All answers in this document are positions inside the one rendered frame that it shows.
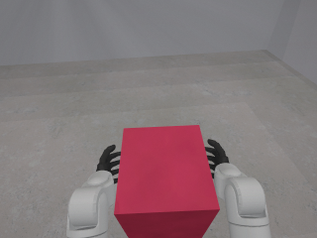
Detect left robot forearm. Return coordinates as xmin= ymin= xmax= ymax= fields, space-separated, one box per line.
xmin=66 ymin=170 xmax=116 ymax=238

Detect right robot forearm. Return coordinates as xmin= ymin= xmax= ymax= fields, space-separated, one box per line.
xmin=214 ymin=163 xmax=271 ymax=238

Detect carton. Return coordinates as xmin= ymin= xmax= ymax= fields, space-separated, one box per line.
xmin=114 ymin=125 xmax=220 ymax=238

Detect left robot hand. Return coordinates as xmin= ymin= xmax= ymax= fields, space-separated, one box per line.
xmin=96 ymin=145 xmax=121 ymax=184

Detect right robot hand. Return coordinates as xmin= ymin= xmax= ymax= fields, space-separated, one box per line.
xmin=204 ymin=139 xmax=229 ymax=179

